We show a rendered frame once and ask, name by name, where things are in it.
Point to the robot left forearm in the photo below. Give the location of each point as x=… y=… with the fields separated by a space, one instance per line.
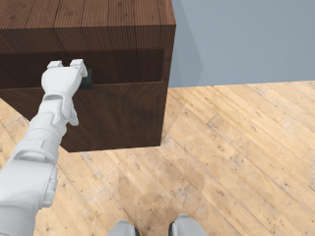
x=44 y=135

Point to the left robot hand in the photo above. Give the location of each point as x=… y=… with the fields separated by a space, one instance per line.
x=66 y=80

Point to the robot right shin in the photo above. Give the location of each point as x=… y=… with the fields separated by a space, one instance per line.
x=182 y=215

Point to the cabinet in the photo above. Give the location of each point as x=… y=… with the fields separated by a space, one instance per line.
x=110 y=116

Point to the handle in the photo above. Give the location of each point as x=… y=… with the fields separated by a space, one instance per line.
x=87 y=82

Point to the left robot thigh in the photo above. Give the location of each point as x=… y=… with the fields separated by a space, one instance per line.
x=123 y=229

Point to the drawer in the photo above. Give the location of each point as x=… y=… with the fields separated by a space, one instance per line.
x=23 y=70

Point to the robot left upper arm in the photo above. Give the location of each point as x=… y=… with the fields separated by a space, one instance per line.
x=25 y=188

